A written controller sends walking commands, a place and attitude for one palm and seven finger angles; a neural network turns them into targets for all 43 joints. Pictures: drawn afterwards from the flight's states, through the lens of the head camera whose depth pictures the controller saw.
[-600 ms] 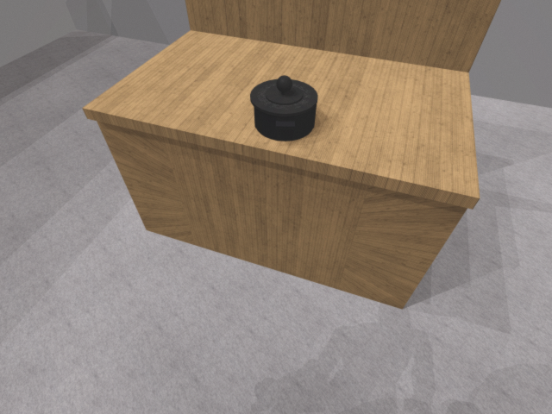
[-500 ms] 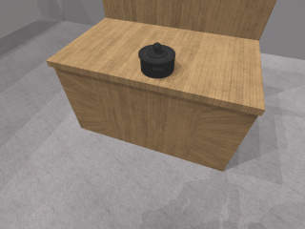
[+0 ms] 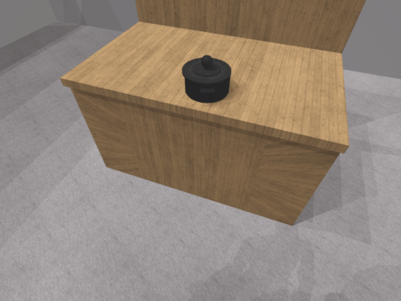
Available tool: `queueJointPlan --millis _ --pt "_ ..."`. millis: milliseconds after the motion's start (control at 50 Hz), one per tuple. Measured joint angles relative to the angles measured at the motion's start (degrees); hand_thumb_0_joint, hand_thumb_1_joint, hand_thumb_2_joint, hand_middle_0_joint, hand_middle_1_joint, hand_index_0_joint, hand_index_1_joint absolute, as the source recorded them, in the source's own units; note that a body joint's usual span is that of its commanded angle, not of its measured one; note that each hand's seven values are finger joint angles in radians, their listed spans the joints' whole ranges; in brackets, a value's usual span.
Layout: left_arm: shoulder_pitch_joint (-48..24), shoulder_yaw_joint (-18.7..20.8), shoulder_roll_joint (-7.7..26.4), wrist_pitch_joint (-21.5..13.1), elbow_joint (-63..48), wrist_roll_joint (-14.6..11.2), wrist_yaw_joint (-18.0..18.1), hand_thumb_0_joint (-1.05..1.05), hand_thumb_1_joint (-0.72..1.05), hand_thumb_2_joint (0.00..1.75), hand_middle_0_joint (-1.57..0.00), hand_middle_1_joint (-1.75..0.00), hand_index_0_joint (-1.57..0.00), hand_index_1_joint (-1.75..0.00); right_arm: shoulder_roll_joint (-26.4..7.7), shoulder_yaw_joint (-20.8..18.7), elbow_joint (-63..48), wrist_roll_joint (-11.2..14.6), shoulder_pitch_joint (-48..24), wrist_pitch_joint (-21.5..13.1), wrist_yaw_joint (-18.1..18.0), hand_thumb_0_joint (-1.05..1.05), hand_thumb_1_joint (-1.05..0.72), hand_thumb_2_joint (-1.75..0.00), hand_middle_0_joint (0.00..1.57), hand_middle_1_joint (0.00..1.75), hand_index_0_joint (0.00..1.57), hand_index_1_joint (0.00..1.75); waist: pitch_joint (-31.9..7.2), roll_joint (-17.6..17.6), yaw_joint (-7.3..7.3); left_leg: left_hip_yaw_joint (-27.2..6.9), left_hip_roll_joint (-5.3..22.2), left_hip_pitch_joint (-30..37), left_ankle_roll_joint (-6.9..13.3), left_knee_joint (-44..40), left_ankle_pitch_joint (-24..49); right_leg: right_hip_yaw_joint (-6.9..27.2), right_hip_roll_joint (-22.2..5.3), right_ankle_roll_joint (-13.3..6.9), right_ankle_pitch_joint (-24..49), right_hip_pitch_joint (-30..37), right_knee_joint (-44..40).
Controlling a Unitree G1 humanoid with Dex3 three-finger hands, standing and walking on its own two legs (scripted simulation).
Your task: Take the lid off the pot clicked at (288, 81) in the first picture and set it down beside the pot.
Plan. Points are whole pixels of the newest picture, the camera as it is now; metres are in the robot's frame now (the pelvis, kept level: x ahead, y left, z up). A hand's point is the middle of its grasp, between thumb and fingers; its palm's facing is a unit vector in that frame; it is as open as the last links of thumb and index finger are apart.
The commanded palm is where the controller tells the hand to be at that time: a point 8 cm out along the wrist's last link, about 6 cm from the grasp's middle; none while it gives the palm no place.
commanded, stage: look at it before walking up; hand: left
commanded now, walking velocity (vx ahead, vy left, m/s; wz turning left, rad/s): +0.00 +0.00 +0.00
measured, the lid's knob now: (206, 61) +0.92 +0.03 +0.02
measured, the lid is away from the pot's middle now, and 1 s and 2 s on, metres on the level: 0.00 0.00 0.00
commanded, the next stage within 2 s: turn to face it in 0.04 s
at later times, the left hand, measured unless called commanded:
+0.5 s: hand out of the picture +0.02 +0.18 -0.18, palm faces -0.04 -0.98 -0.21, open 7.4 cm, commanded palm none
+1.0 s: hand out of the picture +0.11 +0.18 -0.17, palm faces -0.22 -0.95 -0.25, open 7.4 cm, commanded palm none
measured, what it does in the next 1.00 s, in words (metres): steps on the spot, turning right: right foot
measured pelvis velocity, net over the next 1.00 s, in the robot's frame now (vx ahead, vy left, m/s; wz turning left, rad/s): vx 0.00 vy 0.00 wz -0.27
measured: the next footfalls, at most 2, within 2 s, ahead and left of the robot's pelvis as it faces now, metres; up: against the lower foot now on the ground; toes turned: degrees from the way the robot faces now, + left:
right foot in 0.98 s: +0.00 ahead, -0.12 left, +0.00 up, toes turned -18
left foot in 1.36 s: +0.22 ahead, +0.13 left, +0.00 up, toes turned -8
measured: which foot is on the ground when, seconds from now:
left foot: down 0.00-1.00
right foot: down 0.00-0.72, up 0.74-0.96, down 0.98-1.00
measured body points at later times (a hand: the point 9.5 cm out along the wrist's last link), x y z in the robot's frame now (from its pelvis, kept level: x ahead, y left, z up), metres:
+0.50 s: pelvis -0.01 +0.00 -0.01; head +0.01 -0.02 +0.44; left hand +0.02 +0.23 -0.16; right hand -0.01 -0.24 -0.17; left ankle +0.01 +0.12 -0.74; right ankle +0.01 -0.12 -0.74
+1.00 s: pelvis +0.00 +0.00 -0.01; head +0.01 -0.02 +0.43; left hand +0.12 +0.22 -0.15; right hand -0.04 -0.23 -0.17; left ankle +0.00 +0.12 -0.74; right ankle -0.04 -0.11 -0.75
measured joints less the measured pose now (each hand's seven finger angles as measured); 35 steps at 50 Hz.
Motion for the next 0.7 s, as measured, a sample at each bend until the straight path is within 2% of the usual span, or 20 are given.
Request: queueJointPlan --millis 220,360,580,660,700 --pt "0.67 0.11 -0.65 0.07 0.07 -0.03 0.17 0.01 0.91 0.90 -0.20 -0.30 -0.20 -0.30 0.84 0.02 0.04 -0.02 0.45 0.03 -0.24 0.01 -0.91 -0.90 0.20 0.30 0.20 0.30 -0.25 0.01 0.25 0.23 0.25 0.30 -0.12 0.10 -0.27 0.22 0.25 -0.12 -0.08 0.22 -0.02" --pt "1.51 1.47 -1.42 1.66 -1.68 0.16 -0.40 0.01 0.91 0.90 -0.20 -0.30 -0.20 -0.30 1.46 -1.09 -2.35 -0.17 0.13 0.77 -0.54 0.01 -0.91 -0.90 0.20 0.30 0.20 0.30 0.38 0.07 0.72 2.86 1.47 -1.99 -0.25 4.27 -2.60 2.81 1.56 -0.37 -1.29 -3.26 4.26" --pt "0.63 2.98 -0.98 2.30 -5.81 0.58 -0.95 0.01 0.91 0.90 -0.20 -0.30 -0.20 -0.30 0.17 -2.83 -6.51 -0.30 0.27 1.68 -0.55 0.01 -0.91 -0.90 0.20 0.30 0.20 0.30 1.24 0.75 0.07 5.71 3.34 -5.80 -0.67 10.38 -5.88 5.62 3.61 -0.88 -3.42 -8.43 10.53" --pt "-0.59 3.13 -1.15 2.31 -6.85 0.43 -0.59 0.01 0.91 0.90 -0.20 -0.30 -0.20 -0.30 -0.97 -3.20 -7.06 -0.11 -0.22 1.81 -0.77 0.01 -0.91 -0.90 0.20 0.30 0.20 0.30 1.29 1.23 -0.14 3.98 2.51 -6.44 -0.63 12.27 -8.07 6.02 4.18 -0.66 -3.00 -8.40 9.99" --pt "-1.21 3.35 -0.78 2.47 -7.12 0.33 -0.41 0.01 0.91 0.90 -0.20 -0.30 -0.20 -0.30 -0.84 -3.14 -7.13 0.04 -0.64 1.49 -0.94 0.01 -0.91 -0.90 0.20 0.30 0.20 0.30 1.40 0.12 -0.14 4.39 1.83 -5.38 0.09 10.72 -6.32 7.04 3.95 -0.23 -2.56 -7.99 9.46"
